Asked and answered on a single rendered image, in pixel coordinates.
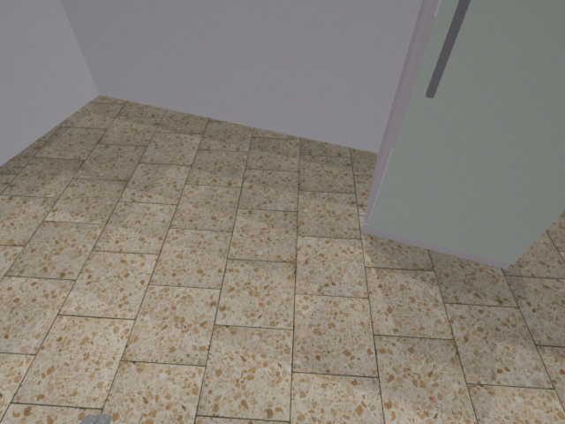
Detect handle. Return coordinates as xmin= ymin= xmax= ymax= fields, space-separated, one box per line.
xmin=426 ymin=0 xmax=471 ymax=98

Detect fridge door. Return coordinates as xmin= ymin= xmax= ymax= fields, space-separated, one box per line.
xmin=368 ymin=0 xmax=565 ymax=265

